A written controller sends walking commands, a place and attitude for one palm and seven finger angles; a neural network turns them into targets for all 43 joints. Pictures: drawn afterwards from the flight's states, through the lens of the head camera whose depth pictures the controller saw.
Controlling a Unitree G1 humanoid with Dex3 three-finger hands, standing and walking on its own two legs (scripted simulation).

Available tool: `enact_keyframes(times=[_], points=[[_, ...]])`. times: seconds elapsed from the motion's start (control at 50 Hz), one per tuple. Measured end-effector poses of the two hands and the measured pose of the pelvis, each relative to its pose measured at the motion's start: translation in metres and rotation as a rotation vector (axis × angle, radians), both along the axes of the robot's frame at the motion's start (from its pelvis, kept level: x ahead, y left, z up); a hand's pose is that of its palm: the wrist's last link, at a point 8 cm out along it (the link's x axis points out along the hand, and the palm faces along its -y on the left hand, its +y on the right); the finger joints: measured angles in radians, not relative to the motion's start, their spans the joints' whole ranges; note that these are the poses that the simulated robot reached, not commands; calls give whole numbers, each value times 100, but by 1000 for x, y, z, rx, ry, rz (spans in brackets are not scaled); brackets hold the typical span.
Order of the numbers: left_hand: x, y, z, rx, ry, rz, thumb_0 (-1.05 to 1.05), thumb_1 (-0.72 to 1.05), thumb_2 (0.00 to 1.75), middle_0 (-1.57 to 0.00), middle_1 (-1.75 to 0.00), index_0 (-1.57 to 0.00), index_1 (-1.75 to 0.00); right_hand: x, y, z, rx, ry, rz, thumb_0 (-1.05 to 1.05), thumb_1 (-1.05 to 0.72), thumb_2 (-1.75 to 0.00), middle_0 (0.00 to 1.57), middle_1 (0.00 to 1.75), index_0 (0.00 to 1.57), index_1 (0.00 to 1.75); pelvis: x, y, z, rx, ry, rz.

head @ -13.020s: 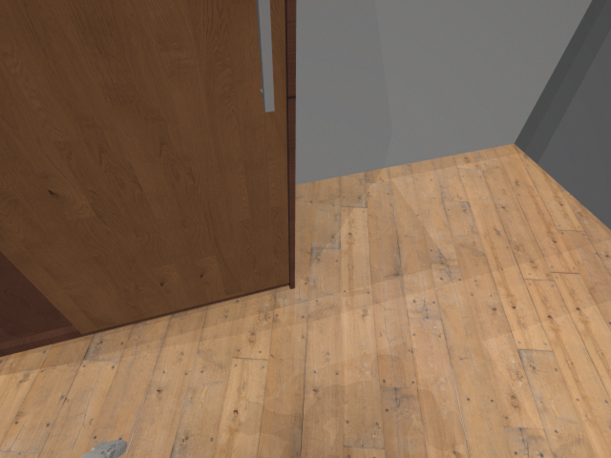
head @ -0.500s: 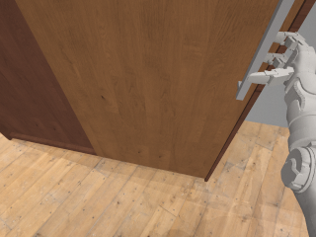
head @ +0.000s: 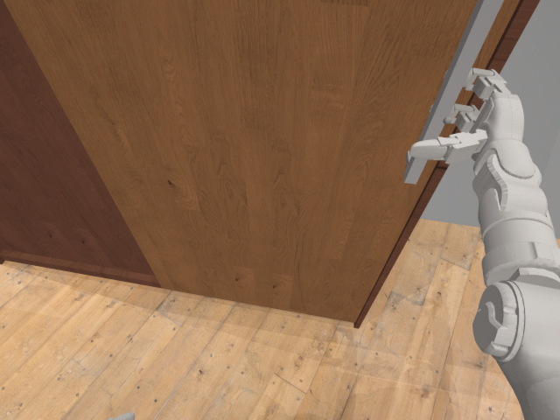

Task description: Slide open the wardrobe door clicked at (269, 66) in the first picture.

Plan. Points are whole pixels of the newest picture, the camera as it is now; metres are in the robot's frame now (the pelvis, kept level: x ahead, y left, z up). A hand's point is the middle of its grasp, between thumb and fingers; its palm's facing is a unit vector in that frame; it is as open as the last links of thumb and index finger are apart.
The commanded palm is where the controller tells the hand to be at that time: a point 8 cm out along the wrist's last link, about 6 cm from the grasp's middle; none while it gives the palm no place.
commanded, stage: slide the fingers in behind the handle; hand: right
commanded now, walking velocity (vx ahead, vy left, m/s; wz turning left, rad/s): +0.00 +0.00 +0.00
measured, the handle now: (443, 90) +0.53 -0.15 +0.22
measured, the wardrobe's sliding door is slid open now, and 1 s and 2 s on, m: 0.00 0.00 0.00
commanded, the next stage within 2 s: grip the handle and tug to test in 1.12 s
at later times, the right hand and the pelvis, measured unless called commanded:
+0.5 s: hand (430, 122) +0.47 -0.12 +0.21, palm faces +0.05 +1.00 +0.01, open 14.0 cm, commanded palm +0.45 -0.17 +0.20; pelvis +0.00 +0.01 +0.00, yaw -1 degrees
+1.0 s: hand (424, 118) +0.49 -0.12 +0.20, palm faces +0.06 +1.00 +0.01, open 14.0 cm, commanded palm +0.46 -0.17 +0.20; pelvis -0.01 +0.00 +0.00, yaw +0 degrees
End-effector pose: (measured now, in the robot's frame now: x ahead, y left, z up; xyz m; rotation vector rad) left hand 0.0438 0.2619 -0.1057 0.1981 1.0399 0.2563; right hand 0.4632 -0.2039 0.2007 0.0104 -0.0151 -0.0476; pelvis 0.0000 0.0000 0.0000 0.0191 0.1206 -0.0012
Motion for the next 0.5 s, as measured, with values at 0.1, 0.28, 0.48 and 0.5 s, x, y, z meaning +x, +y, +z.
enact_keyframes(times=[0.1, 0.28, 0.48, 0.5], points=[[11, -1, 0, -11, -15, -7, 1, 90, 90, -20, -30, -20, -30, 0, 4, -1, 10, 13, -7, -1, 51, -30, 30, 120, 30, 120, 3, 2, 0, -3, -4, 0], [20, -1, -1, -26, -23, -10, 1, 90, 90, -20, -30, -20, -30, -10, 11, 1, 10, -3, -9, -1, 51, -30, 30, 120, 30, 120, 6, 5, 2, -6, -24, 1], [23, 1, -2, -20, -26, -28, 1, 91, 90, -20, -30, -20, -30, -15, 25, 4, 6, 7, -4, -1, 51, -30, 30, 120, 30, 120, 1, 8, 3, -7, -35, -12], [23, 2, -2, -19, -27, -29, 1, 91, 90, -20, -30, -20, -30, -15, 26, 4, 4, 9, -3, -1, 51, -30, 30, 120, 30, 120, 0, 8, 3, -7, -35, -12]])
